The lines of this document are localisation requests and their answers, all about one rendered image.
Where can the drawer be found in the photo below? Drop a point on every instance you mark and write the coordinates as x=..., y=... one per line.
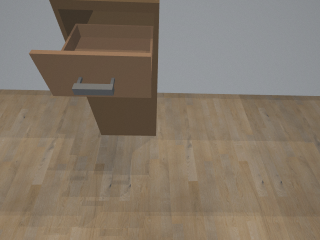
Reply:
x=98, y=53

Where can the cabinet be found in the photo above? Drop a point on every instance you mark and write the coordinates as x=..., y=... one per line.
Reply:
x=117, y=116

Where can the handle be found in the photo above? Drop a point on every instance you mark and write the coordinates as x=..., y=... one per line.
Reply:
x=80, y=88

